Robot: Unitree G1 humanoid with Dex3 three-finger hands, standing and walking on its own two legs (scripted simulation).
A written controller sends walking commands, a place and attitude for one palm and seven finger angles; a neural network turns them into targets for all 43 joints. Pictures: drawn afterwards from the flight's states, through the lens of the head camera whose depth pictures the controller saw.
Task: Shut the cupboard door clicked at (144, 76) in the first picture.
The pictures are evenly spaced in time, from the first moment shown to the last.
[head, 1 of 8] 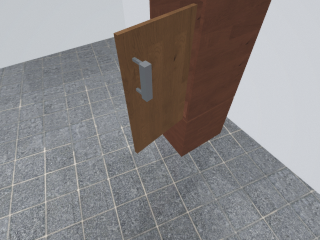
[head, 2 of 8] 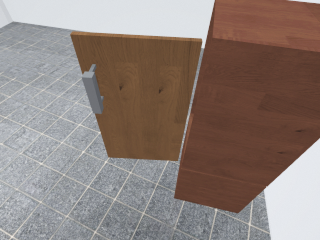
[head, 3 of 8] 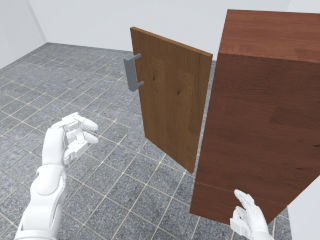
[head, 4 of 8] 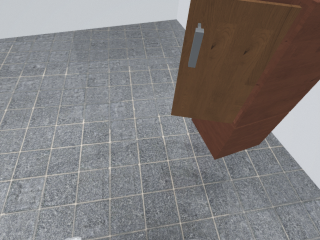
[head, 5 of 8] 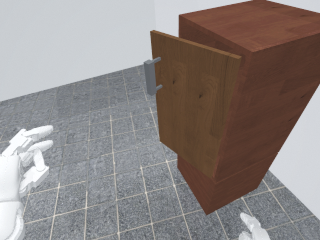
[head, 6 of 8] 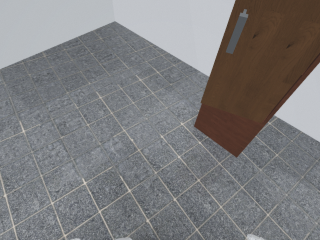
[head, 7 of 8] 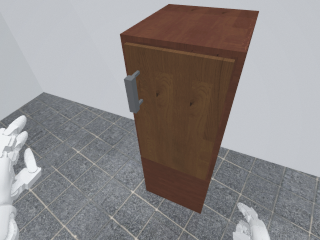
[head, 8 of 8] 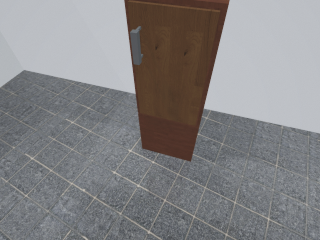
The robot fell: no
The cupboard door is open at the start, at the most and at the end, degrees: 100 100 0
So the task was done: yes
